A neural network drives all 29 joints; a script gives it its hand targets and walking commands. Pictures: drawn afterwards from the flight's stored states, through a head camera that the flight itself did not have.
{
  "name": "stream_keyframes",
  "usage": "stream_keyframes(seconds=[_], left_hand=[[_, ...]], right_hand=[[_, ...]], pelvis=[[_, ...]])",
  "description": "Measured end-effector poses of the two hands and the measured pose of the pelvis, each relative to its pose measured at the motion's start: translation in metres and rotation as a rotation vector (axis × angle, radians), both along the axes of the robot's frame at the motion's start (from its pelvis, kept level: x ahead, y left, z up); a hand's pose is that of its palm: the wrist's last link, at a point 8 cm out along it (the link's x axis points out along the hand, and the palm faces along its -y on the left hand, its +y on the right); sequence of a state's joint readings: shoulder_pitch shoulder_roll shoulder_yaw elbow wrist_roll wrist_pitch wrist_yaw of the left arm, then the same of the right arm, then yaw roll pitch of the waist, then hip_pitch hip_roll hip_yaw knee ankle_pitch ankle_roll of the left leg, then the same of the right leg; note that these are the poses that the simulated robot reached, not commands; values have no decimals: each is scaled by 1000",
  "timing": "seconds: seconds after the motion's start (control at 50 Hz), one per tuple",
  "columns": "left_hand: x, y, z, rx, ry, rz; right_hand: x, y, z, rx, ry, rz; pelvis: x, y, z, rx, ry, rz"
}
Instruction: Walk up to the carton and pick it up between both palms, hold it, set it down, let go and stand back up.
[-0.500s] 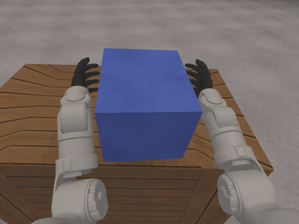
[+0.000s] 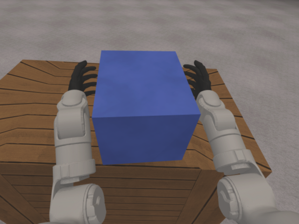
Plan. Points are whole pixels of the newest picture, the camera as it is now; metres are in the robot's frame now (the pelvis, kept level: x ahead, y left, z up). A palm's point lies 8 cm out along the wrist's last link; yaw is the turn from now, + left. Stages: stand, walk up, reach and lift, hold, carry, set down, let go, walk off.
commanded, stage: hold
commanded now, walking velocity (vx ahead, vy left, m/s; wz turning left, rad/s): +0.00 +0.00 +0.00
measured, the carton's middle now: (141, 104) +0.39 +0.01 +0.13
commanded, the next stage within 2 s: none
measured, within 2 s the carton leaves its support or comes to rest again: neither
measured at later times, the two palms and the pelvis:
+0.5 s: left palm (77, 90) +0.35 +0.16 +0.22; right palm (206, 91) +0.35 -0.15 +0.21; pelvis -0.01 +0.00 +0.00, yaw -1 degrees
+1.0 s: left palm (77, 90) +0.35 +0.16 +0.22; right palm (205, 92) +0.36 -0.15 +0.20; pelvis -0.01 +0.00 +0.00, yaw -1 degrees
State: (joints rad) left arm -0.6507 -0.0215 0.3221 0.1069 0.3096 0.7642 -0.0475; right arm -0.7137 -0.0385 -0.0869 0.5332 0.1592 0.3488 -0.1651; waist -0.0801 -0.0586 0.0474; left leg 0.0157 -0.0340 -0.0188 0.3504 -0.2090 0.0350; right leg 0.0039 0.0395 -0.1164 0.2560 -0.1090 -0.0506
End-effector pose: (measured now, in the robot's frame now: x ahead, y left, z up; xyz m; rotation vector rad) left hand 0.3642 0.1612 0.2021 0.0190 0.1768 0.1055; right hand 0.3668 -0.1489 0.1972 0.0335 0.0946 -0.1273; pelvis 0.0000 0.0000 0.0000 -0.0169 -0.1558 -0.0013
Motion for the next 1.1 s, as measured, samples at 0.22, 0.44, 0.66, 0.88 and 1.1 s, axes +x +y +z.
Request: stream_keyframes(seconds=[0.22,0.44,0.66,0.88,1.1], left_hand=[[-3,-4,7,4,-19,-7],[-11,-3,15,6,-45,4],[-11,-7,19,11,-24,-6],[-10,-4,17,9,-24,0],[-5,-4,8,0,0,-8]], right_hand=[[-6,-4,2,8,-21,-11],[-11,-2,11,-8,-47,1],[-14,-7,6,-9,-28,-10],[-12,-4,5,-14,-29,-3],[-9,-4,0,-13,-7,-12]], pelvis=[[-3,3,0,0,-1,-16],[-5,3,0,-2,-11,-10],[-7,3,-1,1,-35,-24],[-7,3,-1,1,-33,-20],[-6,3,-1,2,-28,-19]])
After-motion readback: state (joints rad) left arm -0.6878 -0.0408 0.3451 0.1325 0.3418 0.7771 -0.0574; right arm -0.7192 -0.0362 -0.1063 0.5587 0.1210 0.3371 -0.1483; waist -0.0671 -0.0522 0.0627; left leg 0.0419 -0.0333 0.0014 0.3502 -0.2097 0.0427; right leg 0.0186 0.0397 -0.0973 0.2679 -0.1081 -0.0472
